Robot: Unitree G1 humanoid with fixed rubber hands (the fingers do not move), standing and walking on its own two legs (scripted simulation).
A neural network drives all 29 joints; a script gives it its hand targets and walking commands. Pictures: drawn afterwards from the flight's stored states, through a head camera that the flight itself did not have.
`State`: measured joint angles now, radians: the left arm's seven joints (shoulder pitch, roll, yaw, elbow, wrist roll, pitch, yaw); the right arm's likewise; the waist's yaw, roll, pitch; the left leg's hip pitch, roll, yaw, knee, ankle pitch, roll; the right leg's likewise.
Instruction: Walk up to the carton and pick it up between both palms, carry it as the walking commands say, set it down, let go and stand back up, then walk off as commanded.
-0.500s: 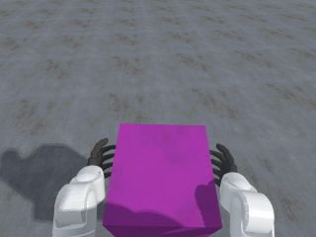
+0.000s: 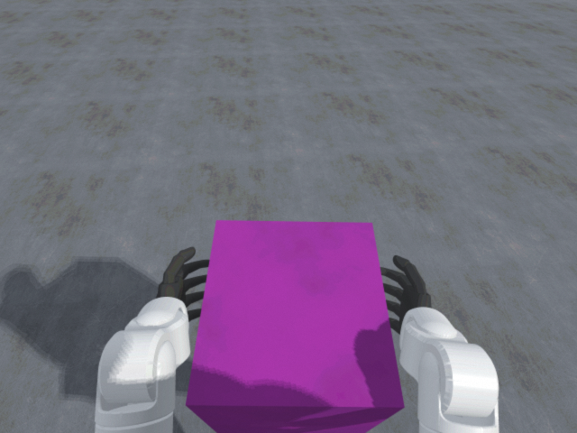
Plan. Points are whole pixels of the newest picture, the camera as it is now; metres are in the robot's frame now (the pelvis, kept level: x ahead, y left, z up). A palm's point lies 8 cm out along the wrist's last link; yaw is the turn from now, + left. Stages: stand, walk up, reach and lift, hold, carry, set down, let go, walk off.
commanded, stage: carry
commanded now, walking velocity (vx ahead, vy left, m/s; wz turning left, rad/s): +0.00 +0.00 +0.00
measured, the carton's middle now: (291, 336) +0.25 +0.00 +0.02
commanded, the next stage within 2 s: hold in 1.86 s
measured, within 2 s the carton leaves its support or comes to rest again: neither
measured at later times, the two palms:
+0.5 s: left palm (185, 311) +0.22 +0.12 +0.12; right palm (442, 324) +0.22 -0.17 +0.12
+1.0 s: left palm (158, 330) +0.21 +0.16 +0.10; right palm (411, 339) +0.21 -0.13 +0.10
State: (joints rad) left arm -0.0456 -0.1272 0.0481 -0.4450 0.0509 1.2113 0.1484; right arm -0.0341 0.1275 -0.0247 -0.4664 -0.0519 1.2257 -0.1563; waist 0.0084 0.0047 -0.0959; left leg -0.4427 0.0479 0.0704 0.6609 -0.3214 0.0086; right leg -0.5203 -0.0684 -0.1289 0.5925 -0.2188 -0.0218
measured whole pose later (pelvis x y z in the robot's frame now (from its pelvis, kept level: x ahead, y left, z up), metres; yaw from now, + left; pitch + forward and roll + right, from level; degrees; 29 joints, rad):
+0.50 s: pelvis -0.02 -0.02 +0.02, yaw +0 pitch +4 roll +1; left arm -0.03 -0.13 0.04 -0.48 0.05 1.18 0.14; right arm -0.03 0.13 -0.02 -0.52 -0.06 1.21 -0.16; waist -0.01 0.03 -0.14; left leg -0.31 0.03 0.04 0.47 -0.24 -0.01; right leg -0.33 0.01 -0.12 0.51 -0.25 -0.07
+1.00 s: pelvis -0.04 +0.01 +0.02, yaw +0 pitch +4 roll +0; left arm -0.06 -0.13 0.05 -0.33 0.07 1.11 0.14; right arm -0.05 0.13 -0.04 -0.35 -0.06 1.12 -0.14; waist 0.00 0.00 -0.15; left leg -0.33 -0.01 0.07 0.48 -0.22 0.03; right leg -0.36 -0.03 -0.10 0.50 -0.21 -0.03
